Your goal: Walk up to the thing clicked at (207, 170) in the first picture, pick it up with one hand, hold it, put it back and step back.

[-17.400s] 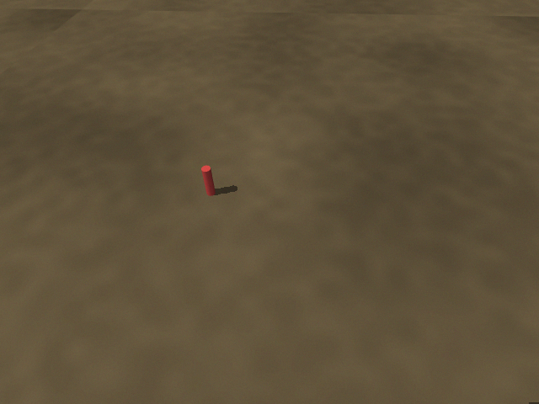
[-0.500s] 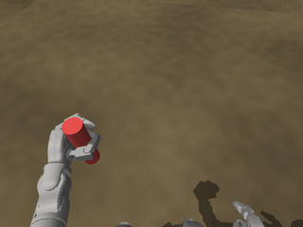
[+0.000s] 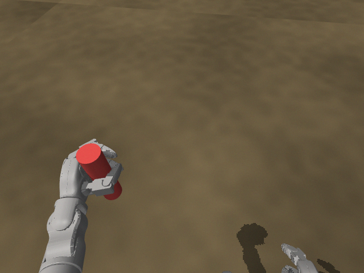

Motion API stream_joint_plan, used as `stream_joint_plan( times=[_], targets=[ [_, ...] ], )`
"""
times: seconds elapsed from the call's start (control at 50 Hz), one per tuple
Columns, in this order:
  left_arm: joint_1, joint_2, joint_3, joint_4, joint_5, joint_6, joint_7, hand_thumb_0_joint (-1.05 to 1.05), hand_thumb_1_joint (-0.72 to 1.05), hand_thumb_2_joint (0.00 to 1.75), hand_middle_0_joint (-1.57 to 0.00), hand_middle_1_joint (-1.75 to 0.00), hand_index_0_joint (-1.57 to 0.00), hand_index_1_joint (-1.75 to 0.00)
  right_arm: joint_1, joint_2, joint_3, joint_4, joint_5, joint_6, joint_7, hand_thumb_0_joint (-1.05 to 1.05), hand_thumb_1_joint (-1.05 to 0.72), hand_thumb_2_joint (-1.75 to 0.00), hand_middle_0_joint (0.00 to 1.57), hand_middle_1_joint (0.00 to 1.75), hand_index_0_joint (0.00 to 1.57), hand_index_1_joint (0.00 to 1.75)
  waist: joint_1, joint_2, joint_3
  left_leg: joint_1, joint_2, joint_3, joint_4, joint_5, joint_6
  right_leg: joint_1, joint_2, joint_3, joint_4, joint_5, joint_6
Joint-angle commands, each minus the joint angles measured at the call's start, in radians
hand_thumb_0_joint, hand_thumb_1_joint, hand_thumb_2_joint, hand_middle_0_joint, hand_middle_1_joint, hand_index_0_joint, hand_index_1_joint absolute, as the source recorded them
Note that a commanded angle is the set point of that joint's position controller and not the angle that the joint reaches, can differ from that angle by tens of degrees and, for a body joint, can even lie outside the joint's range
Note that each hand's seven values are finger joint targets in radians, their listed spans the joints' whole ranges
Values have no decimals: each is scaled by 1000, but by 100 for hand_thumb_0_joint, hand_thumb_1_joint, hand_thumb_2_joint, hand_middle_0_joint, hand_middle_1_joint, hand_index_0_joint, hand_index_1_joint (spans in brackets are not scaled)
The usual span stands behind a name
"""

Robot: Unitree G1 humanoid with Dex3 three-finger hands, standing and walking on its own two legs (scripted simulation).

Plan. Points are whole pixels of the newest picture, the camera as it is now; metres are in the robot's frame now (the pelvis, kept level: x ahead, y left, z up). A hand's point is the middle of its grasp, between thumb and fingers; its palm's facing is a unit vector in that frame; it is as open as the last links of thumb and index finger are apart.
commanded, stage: hold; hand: left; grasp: from the side
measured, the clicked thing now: (102, 174) +0.33 +0.18 +0.04
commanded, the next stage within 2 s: none
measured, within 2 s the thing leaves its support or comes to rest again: neither
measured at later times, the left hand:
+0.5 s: hand (102, 170) +0.33 +0.18 +0.06, palm faces +0.03 -1.00 +0.01, open 5.8 cm
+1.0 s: hand (101, 172) +0.32 +0.18 +0.06, palm faces +0.04 -1.00 +0.01, open 5.8 cm
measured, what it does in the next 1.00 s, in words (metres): stands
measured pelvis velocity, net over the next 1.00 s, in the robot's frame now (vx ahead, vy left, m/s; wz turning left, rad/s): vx -0.01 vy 0.01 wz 0.00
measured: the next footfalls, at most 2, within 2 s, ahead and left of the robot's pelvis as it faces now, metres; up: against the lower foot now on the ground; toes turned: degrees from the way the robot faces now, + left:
none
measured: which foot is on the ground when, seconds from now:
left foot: down 0.00-1.00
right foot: down 0.00-1.00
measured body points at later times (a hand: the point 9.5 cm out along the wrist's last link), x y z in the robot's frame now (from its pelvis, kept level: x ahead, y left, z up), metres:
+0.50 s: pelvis +0.00 +0.01 +0.01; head +0.04 +0.01 +0.45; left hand +0.32 +0.23 +0.07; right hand +0.13 -0.24 -0.10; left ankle +0.00 +0.14 -0.70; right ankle +0.02 -0.13 -0.70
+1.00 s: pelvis -0.01 +0.01 +0.01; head +0.03 +0.01 +0.46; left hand +0.31 +0.23 +0.07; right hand +0.12 -0.24 -0.10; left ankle +0.00 +0.14 -0.70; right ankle +0.02 -0.13 -0.70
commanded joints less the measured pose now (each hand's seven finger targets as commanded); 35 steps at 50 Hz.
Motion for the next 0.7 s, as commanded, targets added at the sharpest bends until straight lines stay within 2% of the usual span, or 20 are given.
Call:
stream_joint_plan(
  times=[0.0, 0.02, 0.06, 0.08, 0.12, 0.16, 0.2, 0.24, 0.28, 0.32, 0.34, 0.4, 0.42, 0.46, 0.48, 0.52, 0.58, 0.64, 0.66, 0.68],
  targets=[
    [-288, 134, 39, -251, -14, -72, -5, 0, 57, 120, -131, -138, -133, -136, -41, -128, -49, -123, 5, -40, -7, 0, -89, -89, 20, 30, 20, 30, -5, 7, -254, 113, -39, 31, -132, 215, 32, 153, 21, 5, -140, 252, -13],
    [-261, 154, 62, -231, -11, -68, 0, 0, 59, 121, -131, -137, -133, -136, -36, -131, -51, -121, 6, -37, -10, 0, -89, -89, 20, 30, 20, 30, 1, -20, -265, 104, -39, 28, -136, 216, 34, 172, 21, 2, -145, 252, -12],
    [-269, 148, 51, -252, -14, -70, -3, 0, 58, 120, -132, -138, -134, -137, -44, -129, -48, -125, 6, -41, -5, 0, -89, -89, 20, 30, 20, 30, 3, -3, -245, 106, -38, 24, -150, 197, 32, 172, 24, -2, -146, 227, -15],
    [-272, 147, 53, -257, -16, -71, 0, 0, 56, 121, -132, -139, -134, -137, -54, -124, -44, -129, 7, -40, -6, 0, -90, -89, 20, 30, 20, 30, 9, -2, -249, 111, -40, 31, -149, 201, 32, 179, 22, 3, -155, 233, -13],
    [-273, 156, 63, -243, -11, -64, 5, 0, 57, 121, -131, -138, -133, -136, -44, -127, -49, -126, 7, -42, -9, 0, -89, -89, 20, 30, 20, 30, 1, -13, -260, 111, -40, 30, -151, 201, 34, 188, 21, 3, -159, 236, -11],
    [-257, 124, 34, -224, -12, -65, 2, 0, 54, 119, -131, -138, -133, -136, -52, -125, -45, -125, 7, -44, -6, 0, -90, -89, 20, 30, 20, 30, -10, -22, -206, 100, -37, 27, -156, 184, 35, 157, 24, -1, -160, 218, -13],
    [-255, 150, 55, -227, -9, -66, 0, 0, 57, 120, -131, -138, -133, -136, -48, -130, -50, -123, 6, -44, -9, 0, -89, -89, 20, 30, 20, 30, 2, -1, -246, 120, -38, 29, -153, 212, 32, 173, 23, 0, -154, 242, -15],
    [-278, 133, 29, -263, -10, -67, -5, 0, 59, 121, -130, -138, -132, -136, -33, -128, -49, -123, 4, -44, -9, 0, -89, -89, 20, 30, 20, 30, -8, 8, -289, 148, -37, 27, -148, 260, 31, 193, 24, 1, -145, 292, -15],
    [-281, 120, 25, -233, -14, -62, -4, 0, 57, 122, -130, -138, -132, -137, -30, -131, -49, -114, 4, -48, -6, 0, -89, -89, 20, 30, 20, 30, -13, 1, -260, 145, -30, 16, -152, 275, 28, 174, 29, -9, -135, 293, -19],
    [-312, 150, 54, -217, -9, -67, 5, 0, 58, 121, -130, -137, -132, -136, -36, -129, -50, -114, 5, -47, -6, 0, -89, -89, 20, 30, 20, 30, -8, -1, -244, 130, -33, 20, -151, 244, 29, 163, 26, -6, -146, 268, -17],
    [-288, 143, 52, -210, -9, -67, 5, 0, 58, 121, -130, -137, -131, -136, -39, -129, -50, -115, 5, -46, -6, 0, -89, -89, 20, 30, 20, 30, -2, -22, -233, 112, -34, 19, -156, 223, 31, 168, 26, -6, -151, 247, -16],
    [-300, 125, 24, -229, -4, -74, 4, 0, 60, 124, -132, -140, -134, -138, -48, -127, -47, -121, 4, -49, -1, 0, -89, -89, 20, 30, 20, 30, 1, 16, -240, 132, -34, 20, -165, 214, 27, 163, 27, -7, -151, 234, -20],
    [-300, 150, 48, -234, -5, -74, 8, 0, 60, 123, -132, -139, -134, -138, -37, -130, -50, -117, 3, -49, -3, 0, -89, -89, 20, 30, 20, 30, 3, 17, -278, 141, -35, 19, -157, 242, 26, 189, 26, -7, -148, 261, -19],
    [-289, 144, 37, -236, -4, -71, 7, 0, 61, 122, -131, -139, -133, -137, -32, -129, -49, -116, 6, -46, -2, 0, -89, -89, 20, 30, 20, 30, 6, 11, -284, 159, -34, 19, -160, 284, 25, 204, 28, -9, -145, 301, -19],
    [-305, 132, 19, -244, -4, -69, 5, 0, 59, 123, -132, -140, -134, -138, -26, -131, -49, -113, 5, -46, -1, 0, -89, -90, 20, 30, 20, 30, -6, 16, -278, 163, -32, 17, -160, 296, 23, 199, 28, -10, -141, 308, -21],
    [-299, 140, 35, -223, -5, -60, 7, 0, 59, 122, -131, -139, -133, -137, -24, -131, -51, -109, 4, -46, 0, 0, -89, -89, 20, 30, 20, 30, -3, 11, -271, 161, -29, 14, -159, 323, 23, 194, 31, -13, -140, 327, -21],
    [-324, 145, 42, -202, -3, -60, 9, 0, 57, 123, -131, -139, -133, -138, -23, -129, -49, -107, 3, -41, -1, 0, -89, -89, 20, 30, 20, 30, -10, -10, -235, 137, -31, 17, -164, 262, 30, 185, 27, -8, -156, 282, -17],
    [-297, 144, 57, -172, -7, -63, 10, 0, 58, 124, -131, -139, -133, -138, -29, -132, -52, -110, 3, -44, 2, 0, -89, -89, 20, 30, 20, 30, -1, -18, -235, 129, -32, 18, -168, 252, 30, 191, 27, -8, -157, 270, -18],
    [-297, 137, 47, -175, -5, -68, 6, 0, 60, 124, -132, -140, -134, -139, -37, -130, -51, -115, 4, -44, 4, 0, -89, -89, 20, 30, 20, 30, 6, -17, -221, 114, -37, 25, -167, 234, 31, 188, 24, -6, -165, 256, -17],
    [-300, 136, 38, -197, -3, -74, 2, 0, 59, 124, -132, -140, -133, -139, -35, -125, -49, -117, 3, -41, 4, 0, -89, -90, 20, 30, 20, 30, 3, -1, -250, 137, -39, 28, -163, 243, 31, 195, 22, -1, -167, 269, -16]
  ],
)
